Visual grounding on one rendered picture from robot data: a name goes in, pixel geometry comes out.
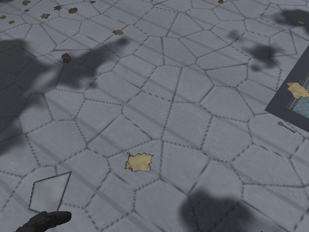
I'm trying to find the left robot hand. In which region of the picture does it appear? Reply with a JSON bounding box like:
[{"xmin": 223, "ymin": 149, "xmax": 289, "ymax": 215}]
[{"xmin": 15, "ymin": 211, "xmax": 71, "ymax": 232}]

